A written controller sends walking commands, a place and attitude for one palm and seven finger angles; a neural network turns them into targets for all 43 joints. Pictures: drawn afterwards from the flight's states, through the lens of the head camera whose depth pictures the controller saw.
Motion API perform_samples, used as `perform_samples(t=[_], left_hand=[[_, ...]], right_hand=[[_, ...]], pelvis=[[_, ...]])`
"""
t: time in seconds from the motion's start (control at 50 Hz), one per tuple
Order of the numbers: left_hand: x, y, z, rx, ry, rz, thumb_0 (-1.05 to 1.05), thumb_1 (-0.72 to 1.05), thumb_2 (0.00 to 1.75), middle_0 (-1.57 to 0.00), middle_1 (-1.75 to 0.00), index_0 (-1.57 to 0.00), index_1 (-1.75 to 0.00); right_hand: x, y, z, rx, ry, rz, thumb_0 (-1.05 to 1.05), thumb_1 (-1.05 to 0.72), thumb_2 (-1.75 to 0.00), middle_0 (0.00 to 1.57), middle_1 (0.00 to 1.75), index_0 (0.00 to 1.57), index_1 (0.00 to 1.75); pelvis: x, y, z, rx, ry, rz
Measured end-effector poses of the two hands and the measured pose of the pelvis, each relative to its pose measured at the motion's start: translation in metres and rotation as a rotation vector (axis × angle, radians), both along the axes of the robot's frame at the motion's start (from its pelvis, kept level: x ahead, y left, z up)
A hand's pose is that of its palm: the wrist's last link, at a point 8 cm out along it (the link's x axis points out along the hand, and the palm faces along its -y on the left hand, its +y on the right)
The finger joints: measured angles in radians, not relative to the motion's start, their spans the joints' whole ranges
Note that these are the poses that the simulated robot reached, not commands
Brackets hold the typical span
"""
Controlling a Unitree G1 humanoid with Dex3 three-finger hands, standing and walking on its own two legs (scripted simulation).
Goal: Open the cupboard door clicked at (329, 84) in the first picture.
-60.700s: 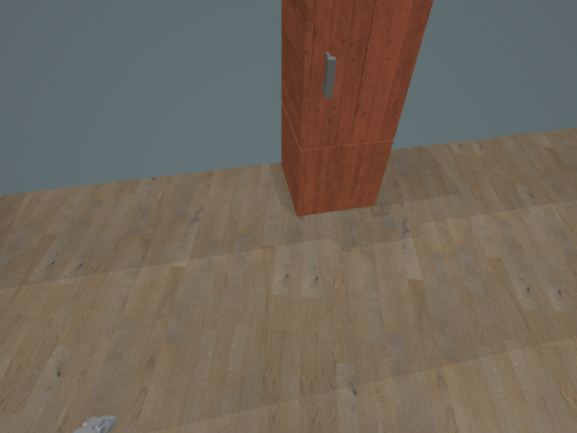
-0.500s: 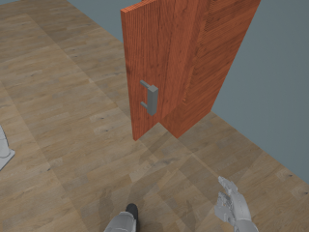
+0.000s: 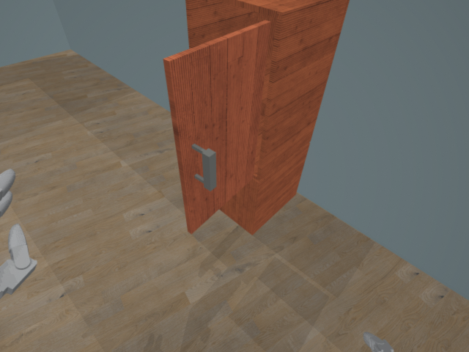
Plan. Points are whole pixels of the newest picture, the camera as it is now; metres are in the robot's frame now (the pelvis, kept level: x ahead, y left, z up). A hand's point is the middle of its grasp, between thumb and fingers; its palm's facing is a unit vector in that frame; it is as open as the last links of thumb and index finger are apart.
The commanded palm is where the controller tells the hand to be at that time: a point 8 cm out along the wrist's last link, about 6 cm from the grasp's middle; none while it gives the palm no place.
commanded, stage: stop stepping back and stand still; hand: left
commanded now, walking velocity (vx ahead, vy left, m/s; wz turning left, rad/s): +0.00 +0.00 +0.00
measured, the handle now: (203, 166) +0.58 +0.12 -0.04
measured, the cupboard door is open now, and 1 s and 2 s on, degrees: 94 94 94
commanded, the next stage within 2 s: let the arm hang, fingers relaxed in 1.10 s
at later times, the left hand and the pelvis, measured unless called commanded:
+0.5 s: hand out of the picture +0.17 +0.30 +0.14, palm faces +0.46 -0.77 -0.44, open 7.4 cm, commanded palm +0.11 +0.33 +0.18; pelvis -0.02 +0.03 +0.00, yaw +1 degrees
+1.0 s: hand (9, 257) +0.19 +0.30 +0.15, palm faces +0.42 -0.77 -0.48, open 7.4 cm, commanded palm +0.13 +0.33 +0.18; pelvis +0.00 +0.03 +0.01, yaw +1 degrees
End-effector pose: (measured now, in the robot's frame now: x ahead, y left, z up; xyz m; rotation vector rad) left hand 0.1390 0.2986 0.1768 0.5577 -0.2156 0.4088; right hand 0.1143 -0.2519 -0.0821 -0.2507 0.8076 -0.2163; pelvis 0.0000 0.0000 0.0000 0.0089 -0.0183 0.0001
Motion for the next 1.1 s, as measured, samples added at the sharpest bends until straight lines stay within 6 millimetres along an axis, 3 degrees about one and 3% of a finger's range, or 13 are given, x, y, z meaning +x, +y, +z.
perform_samples(t=[0.14, 0.36, 0.56, 0.7, 0.82, 1.1], left_hand=[[0.001, 0.021, -0.006, -0.056, -0.054, 0.064, 0.01, 0.89, 0.89, -0.21, -0.30, -0.21, -0.30], [-0.011, 0.022, 0.003, -0.005, -0.009, 0.002, 0.01, 0.89, 0.89, -0.21, -0.30, -0.21, -0.30], [-0.013, 0.040, -0.018, -0.084, 0.049, 0.074, 0.01, 0.89, 0.89, -0.21, -0.30, -0.21, -0.30], [0.001, 0.037, -0.007, -0.050, 0.022, 0.034, 0.01, 0.89, 0.89, -0.21, -0.30, -0.21, -0.30], [0.009, 0.036, 0.000, -0.012, 0.034, 0.009, 0.01, 0.89, 0.89, -0.21, -0.30, -0.21, -0.30], [0.013, 0.034, -0.009, -0.053, 0.075, 0.047, 0.01, 0.89, 0.89, -0.21, -0.30, -0.21, -0.30]], right_hand=[[0.001, 0.019, -0.002, -0.004, -0.010, 0.035, 0.02, -0.90, -0.90, 0.20, 0.30, 0.20, 0.30], [0.023, 0.055, 0.015, 0.068, -0.134, 0.099, 0.02, -0.90, -0.90, 0.20, 0.30, 0.21, 0.30], [0.016, 0.052, 0.013, 0.025, -0.073, 0.102, 0.02, -0.90, -0.90, 0.20, 0.30, 0.21, 0.30], [0.016, 0.051, 0.012, 0.019, -0.055, 0.082, 0.02, -0.90, -0.90, 0.20, 0.30, 0.20, 0.30], [0.023, 0.054, 0.009, 0.039, -0.056, 0.068, 0.02, -0.90, -0.90, 0.20, 0.30, 0.20, 0.30], [0.049, 0.053, 0.010, 0.042, -0.065, 0.092, 0.02, -0.90, -0.90, 0.20, 0.30, 0.20, 0.30]], pelvis=[[-0.009, 0.010, -0.001, -0.022, -0.007, 0.028], [-0.021, 0.019, 0.003, -0.019, -0.006, 0.012], [-0.022, 0.028, 0.005, -0.029, 0.008, 0.019], [-0.015, 0.031, 0.005, -0.024, 0.013, 0.024], [-0.007, 0.033, 0.006, -0.025, 0.022, 0.022], [0.003, 0.028, 0.007, -0.024, 0.029, 0.026]])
